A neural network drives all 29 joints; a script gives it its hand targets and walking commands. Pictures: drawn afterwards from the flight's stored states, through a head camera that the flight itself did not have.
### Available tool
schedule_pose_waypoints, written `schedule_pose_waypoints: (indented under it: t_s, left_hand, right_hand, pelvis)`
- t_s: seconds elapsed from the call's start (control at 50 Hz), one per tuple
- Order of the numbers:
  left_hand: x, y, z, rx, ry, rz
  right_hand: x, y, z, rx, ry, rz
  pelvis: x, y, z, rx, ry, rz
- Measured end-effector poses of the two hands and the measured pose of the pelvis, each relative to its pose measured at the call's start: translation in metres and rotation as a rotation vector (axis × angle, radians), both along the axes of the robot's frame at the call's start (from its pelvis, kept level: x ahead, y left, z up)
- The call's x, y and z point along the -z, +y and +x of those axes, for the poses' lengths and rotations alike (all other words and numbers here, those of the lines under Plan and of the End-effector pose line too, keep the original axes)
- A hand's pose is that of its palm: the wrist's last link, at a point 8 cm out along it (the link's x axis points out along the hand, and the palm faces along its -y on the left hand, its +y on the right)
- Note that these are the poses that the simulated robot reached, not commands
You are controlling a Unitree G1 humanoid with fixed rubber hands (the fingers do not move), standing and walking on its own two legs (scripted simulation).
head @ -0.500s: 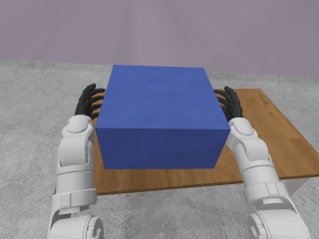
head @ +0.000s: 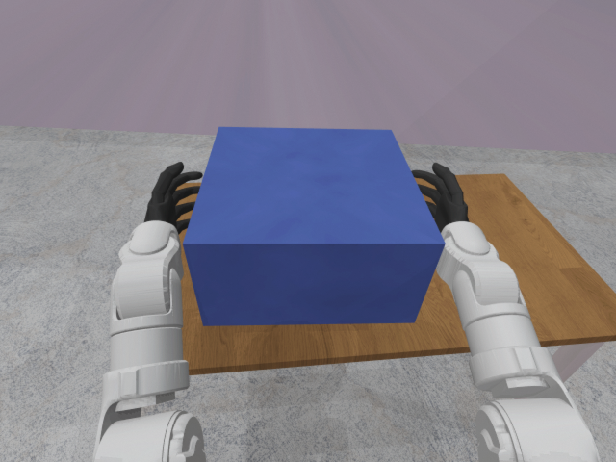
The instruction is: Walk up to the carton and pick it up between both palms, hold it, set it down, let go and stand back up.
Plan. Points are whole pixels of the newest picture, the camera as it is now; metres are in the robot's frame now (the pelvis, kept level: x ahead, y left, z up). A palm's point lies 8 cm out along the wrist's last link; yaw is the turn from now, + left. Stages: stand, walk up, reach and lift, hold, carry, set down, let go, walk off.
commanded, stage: hold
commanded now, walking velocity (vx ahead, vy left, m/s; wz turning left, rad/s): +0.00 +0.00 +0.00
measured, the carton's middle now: (308, 216) +0.41 +0.00 +0.15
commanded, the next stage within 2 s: none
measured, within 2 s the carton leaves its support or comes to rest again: neither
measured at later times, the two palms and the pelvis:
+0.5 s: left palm (165, 222) +0.36 +0.18 +0.18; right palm (448, 222) +0.36 -0.18 +0.17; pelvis +0.01 +0.00 +0.00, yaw +0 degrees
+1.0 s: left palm (165, 219) +0.36 +0.18 +0.18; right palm (450, 223) +0.36 -0.18 +0.17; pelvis +0.00 +0.00 +0.00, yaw +0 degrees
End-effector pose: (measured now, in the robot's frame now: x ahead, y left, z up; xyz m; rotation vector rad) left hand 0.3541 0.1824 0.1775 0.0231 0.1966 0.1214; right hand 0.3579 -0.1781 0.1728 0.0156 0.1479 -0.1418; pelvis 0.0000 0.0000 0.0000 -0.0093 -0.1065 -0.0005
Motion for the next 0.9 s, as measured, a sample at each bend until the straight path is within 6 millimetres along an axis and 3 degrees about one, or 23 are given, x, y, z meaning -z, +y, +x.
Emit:
schedule_pose_waypoints:
  t_s: [0.32,0.42,0.58,0.9]
  left_hand:
    - [-0.001,-0.001,0.017,0.027,-0.012,0.008]
    - [-0.004,0.0,0.011,0.02,-0.052,0.024]
    - [0.002,0.0,0.002,0.014,-0.031,0.019]
    - [-0.007,-0.003,0.003,0.01,-0.029,0.019]
  right_hand:
    - [0.0,-0.001,0.009,0.017,-0.013,-0.015]
    - [-0.005,0.0,0.006,0.008,-0.05,-0.017]
    - [0.003,0.0,-0.001,0.008,-0.031,-0.005]
    - [0.0,-0.003,0.0,0.006,-0.03,-0.007]
  pelvis:
    - [0.0,0.0,0.002,-0.004,0.02,-0.002]
    - [0.0,0.002,0.008,-0.007,0.002,-0.005]
    - [0.0,0.004,0.009,-0.004,-0.011,-0.005]
    - [0.0,0.002,0.002,0.002,-0.004,-0.001]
